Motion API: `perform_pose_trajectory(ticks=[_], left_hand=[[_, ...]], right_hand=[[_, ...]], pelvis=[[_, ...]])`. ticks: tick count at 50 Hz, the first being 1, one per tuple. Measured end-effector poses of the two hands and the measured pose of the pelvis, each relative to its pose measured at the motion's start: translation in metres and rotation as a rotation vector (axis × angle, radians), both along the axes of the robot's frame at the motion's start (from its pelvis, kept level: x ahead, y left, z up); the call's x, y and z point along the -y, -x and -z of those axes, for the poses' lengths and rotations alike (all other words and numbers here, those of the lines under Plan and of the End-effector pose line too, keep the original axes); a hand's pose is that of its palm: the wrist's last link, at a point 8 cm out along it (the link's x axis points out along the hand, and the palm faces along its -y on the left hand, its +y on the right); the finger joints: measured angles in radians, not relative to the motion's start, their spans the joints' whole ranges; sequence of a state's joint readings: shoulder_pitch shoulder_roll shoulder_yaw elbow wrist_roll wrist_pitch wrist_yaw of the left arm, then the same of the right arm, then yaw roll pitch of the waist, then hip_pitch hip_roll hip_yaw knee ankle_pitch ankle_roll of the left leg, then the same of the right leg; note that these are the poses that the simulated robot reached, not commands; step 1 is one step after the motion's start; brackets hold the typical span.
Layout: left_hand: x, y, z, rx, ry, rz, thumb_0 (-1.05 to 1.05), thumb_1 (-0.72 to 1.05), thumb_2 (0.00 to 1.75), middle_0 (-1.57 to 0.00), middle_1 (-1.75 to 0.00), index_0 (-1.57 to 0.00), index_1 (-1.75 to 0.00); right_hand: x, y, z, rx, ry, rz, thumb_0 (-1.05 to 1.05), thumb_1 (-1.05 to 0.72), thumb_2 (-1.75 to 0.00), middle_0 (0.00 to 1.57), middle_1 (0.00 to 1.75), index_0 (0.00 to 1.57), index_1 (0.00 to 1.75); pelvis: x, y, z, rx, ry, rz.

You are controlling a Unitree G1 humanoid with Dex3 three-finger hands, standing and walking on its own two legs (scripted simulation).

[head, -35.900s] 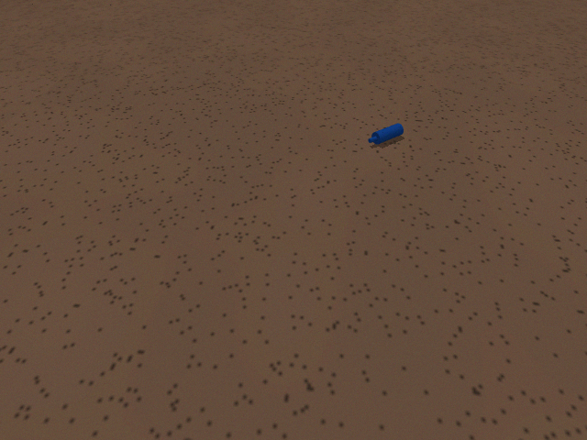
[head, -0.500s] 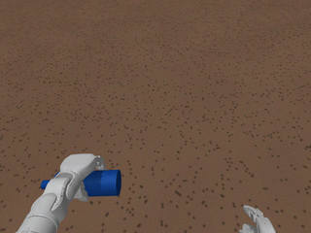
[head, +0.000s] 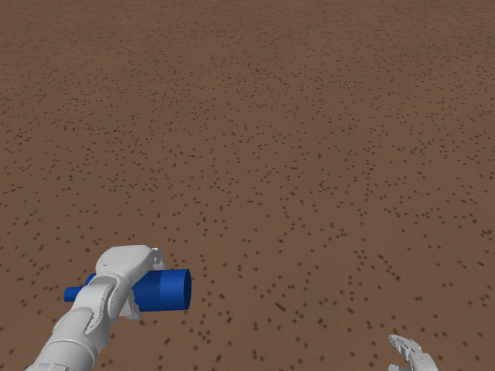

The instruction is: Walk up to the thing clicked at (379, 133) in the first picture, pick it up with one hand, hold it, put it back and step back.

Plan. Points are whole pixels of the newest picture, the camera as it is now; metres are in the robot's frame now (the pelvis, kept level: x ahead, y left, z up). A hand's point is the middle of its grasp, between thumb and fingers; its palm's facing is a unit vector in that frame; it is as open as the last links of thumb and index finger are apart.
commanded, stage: crouch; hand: left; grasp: from above
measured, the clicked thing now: (127, 291) +0.30 +0.24 -0.09
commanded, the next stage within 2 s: lower in 1.84 s
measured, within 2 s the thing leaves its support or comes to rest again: neither
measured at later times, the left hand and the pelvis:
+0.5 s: hand (161, 306) +0.32 +0.22 -0.25, palm faces -0.44 +0.07 -0.89, open 10.1 cm; pelvis -0.04 +0.00 -0.13, yaw +1 degrees
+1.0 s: hand (184, 315) +0.37 +0.22 -0.47, palm faces -0.47 +0.02 -0.88, open 10.1 cm; pelvis -0.06 +0.00 -0.30, yaw +0 degrees
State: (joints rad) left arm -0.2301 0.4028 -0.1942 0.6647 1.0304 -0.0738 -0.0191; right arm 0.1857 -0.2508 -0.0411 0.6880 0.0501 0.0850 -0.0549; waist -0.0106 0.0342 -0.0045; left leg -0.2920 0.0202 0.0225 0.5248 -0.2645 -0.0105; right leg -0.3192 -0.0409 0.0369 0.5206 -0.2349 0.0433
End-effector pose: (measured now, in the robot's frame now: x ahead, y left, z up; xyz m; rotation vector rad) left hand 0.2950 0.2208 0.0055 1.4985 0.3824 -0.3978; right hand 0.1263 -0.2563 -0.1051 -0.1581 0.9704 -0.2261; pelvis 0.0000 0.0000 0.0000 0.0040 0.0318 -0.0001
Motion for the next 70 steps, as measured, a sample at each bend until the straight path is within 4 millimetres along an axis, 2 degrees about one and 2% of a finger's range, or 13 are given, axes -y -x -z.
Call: perform_pose_trajectory(ticks=[6,13,18,24,29,34,38,43,51,60,70], left_hand=[[0.000,0.003,0.024,-0.010,-0.002,0.016,0.01,0.00,0.50,-0.74,-0.45,-0.73,-0.46],[-0.001,0.001,0.076,-0.007,-0.038,0.045,0.01,-0.02,0.52,-0.74,-0.47,-0.73,-0.48],[-0.001,-0.010,0.125,0.016,-0.067,0.061,0.01,-0.02,0.51,-0.74,-0.48,-0.73,-0.49],[0.000,-0.030,0.186,0.038,-0.086,0.056,0.01,-0.01,0.50,-0.74,-0.48,-0.73,-0.49],[0.001,-0.048,0.235,0.055,-0.087,0.040,0.01,0.00,0.48,-0.74,-0.46,-0.73,-0.47],[0.003,-0.058,0.283,0.039,-0.077,0.036,0.01,0.01,0.49,-0.73,-0.46,-0.72,-0.47],[0.003,-0.064,0.321,0.017,-0.068,0.040,0.01,0.00,0.49,-0.73,-0.46,-0.72,-0.47],[0.002,-0.071,0.365,0.010,-0.052,0.051,0.01,0.00,0.51,-0.73,-0.47,-0.72,-0.48],[0.002,-0.085,0.421,0.016,-0.038,0.042,0.01,-0.02,0.55,-0.72,-0.49,-0.71,-0.50],[0.002,-0.101,0.459,0.028,-0.038,0.030,0.01,-0.03,0.57,-0.71,-0.50,-0.70,-0.51],[-0.001,-0.109,0.489,-0.001,-0.036,0.027,0.01,-0.03,0.58,-0.70,-0.51,-0.69,-0.52]], right_hand=[[0.003,0.006,0.003,-0.031,0.017,-0.005,0.00,-0.90,-0.90,0.20,0.30,0.21,0.30],[0.014,0.029,0.029,-0.116,0.053,-0.020,0.00,-0.90,-0.90,0.21,0.30,0.21,0.30],[0.023,0.058,0.064,-0.200,0.087,-0.010,0.00,-0.90,-0.90,0.21,0.30,0.21,0.30],[0.029,0.102,0.117,-0.303,0.126,0.022,0.00,-0.91,-0.89,0.20,0.30,0.21,0.30],[0.026,0.135,0.162,-0.371,0.133,0.056,0.00,-0.91,-0.89,0.20,0.30,0.21,0.30],[0.017,0.155,0.203,-0.411,0.121,0.062,0.00,-0.90,-0.89,0.21,0.30,0.21,0.29],[0.011,0.161,0.234,-0.425,0.106,0.044,0.00,-0.90,-0.89,0.21,0.30,0.21,0.29],[0.008,0.157,0.268,-0.431,0.095,0.005,0.00,-0.90,-0.89,0.21,0.30,0.21,0.30],[0.012,0.144,0.306,-0.435,0.096,-0.062,0.00,-0.91,-0.89,0.21,0.30,0.21,0.30],[0.022,0.143,0.332,-0.454,0.104,-0.089,0.00,-0.91,-0.90,0.21,0.30,0.21,0.29],[0.025,0.167,0.354,-0.515,0.089,-0.080,0.00,-0.92,-0.90,0.21,0.30,0.21,0.30]], pelvis=[[0.001,0.002,0.005,-0.033,0.000,-0.007],[0.000,0.012,0.030,-0.141,0.011,-0.019],[-0.001,0.022,0.065,-0.246,0.021,-0.022],[-0.003,0.036,0.116,-0.368,0.032,-0.022],[-0.005,0.047,0.160,-0.451,0.039,-0.018],[-0.006,0.055,0.200,-0.512,0.045,-0.019],[-0.007,0.060,0.229,-0.554,0.052,-0.021],[-0.006,0.062,0.263,-0.597,0.062,-0.023],[-0.002,0.062,0.303,-0.637,0.076,-0.027],[0.001,0.063,0.336,-0.643,0.083,-0.018],[0.002,0.067,0.363,-0.635,0.086,-0.009]])
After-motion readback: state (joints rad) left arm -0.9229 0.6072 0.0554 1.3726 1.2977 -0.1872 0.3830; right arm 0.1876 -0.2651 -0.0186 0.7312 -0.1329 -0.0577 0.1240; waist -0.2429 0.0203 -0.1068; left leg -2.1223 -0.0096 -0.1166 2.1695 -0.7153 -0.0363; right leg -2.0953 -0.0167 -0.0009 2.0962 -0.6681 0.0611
